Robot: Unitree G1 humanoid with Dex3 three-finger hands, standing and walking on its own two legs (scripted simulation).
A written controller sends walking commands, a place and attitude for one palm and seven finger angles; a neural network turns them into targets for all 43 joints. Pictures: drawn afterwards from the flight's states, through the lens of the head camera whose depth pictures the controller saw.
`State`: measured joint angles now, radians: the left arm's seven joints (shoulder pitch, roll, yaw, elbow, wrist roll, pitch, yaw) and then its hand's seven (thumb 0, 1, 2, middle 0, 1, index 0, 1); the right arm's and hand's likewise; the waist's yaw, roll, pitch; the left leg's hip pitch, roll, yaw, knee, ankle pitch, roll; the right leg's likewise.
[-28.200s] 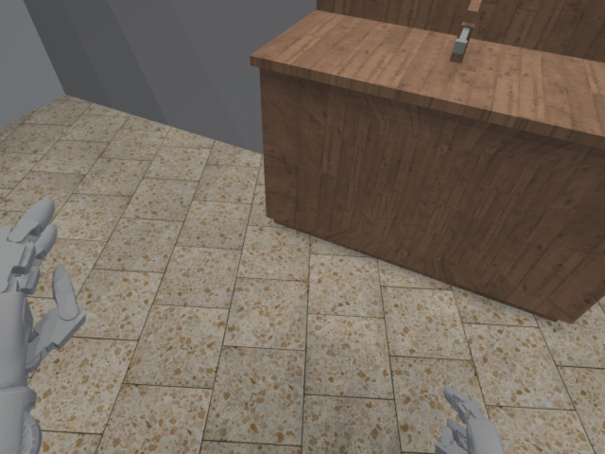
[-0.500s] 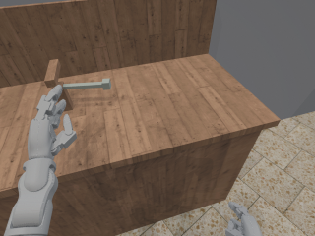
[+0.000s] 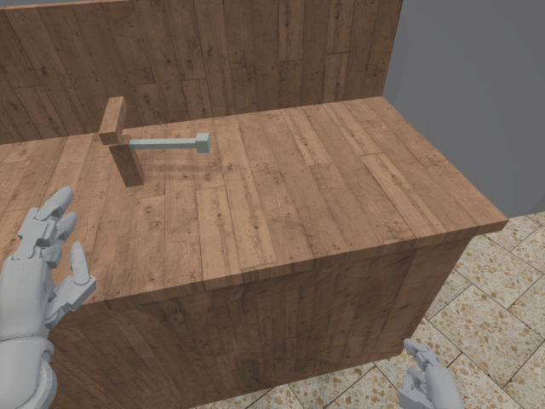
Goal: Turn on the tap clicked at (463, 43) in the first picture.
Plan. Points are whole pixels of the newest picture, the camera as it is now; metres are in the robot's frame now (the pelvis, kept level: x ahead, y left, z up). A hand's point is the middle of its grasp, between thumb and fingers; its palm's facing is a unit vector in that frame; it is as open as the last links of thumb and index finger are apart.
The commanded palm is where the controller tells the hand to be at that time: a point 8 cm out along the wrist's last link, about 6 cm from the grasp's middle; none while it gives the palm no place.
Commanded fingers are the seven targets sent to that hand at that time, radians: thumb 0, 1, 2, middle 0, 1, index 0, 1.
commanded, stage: draw the hand back beside the body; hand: left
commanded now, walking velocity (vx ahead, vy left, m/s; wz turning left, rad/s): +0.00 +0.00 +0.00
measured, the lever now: (203, 143) +0.54 +0.22 +0.12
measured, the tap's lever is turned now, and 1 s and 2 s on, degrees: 78 78 78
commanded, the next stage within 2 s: step back with the hand held close in 0.14 s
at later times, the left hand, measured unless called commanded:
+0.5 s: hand (116, 281) +0.21 +0.23 +0.14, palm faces +0.32 -0.85 -0.42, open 7.4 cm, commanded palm +0.16 +0.27 +0.17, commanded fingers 0.00 0.90 0.90 -0.20 -0.30 -0.20 -0.30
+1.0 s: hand (58, 328) +0.14 +0.26 +0.14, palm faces +0.40 -0.81 -0.43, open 7.4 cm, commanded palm +0.09 +0.30 +0.17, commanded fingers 0.00 0.90 0.90 -0.20 -0.30 -0.20 -0.30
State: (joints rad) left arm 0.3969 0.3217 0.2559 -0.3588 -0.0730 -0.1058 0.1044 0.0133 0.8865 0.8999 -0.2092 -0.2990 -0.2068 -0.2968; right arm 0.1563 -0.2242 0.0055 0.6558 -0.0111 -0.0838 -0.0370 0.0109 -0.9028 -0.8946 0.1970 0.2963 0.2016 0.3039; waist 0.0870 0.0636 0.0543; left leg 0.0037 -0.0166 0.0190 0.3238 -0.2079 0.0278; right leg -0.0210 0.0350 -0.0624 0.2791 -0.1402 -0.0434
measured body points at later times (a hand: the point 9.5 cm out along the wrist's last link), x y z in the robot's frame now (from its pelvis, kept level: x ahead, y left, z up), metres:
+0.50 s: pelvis -0.01 +0.00 +0.00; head +0.00 -0.03 +0.45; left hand +0.18 +0.27 +0.17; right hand +0.17 -0.25 -0.09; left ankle -0.01 +0.10 -0.75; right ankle +0.02 -0.09 -0.75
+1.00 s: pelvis -0.07 +0.02 -0.02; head -0.05 +0.02 +0.43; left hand +0.12 +0.30 +0.16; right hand +0.10 -0.21 -0.10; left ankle -0.01 +0.10 -0.75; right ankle +0.02 -0.09 -0.75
